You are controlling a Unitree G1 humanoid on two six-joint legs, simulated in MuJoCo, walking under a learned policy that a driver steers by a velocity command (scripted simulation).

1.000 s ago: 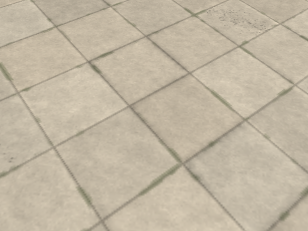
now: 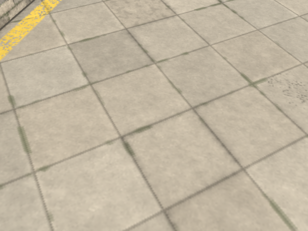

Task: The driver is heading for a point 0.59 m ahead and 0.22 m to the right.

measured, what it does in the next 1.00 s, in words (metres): walks ahead, turning right: right foot, then left foot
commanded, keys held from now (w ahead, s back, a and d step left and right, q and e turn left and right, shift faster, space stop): w+e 0.68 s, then no key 0.32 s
